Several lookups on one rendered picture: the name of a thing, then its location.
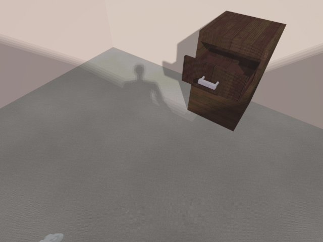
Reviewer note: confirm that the handle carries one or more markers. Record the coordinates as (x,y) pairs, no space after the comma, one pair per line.
(207,83)

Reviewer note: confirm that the drawer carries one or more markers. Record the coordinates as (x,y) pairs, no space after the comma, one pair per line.
(234,73)

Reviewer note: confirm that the cabinet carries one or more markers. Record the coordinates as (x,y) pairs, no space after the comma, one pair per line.
(242,35)

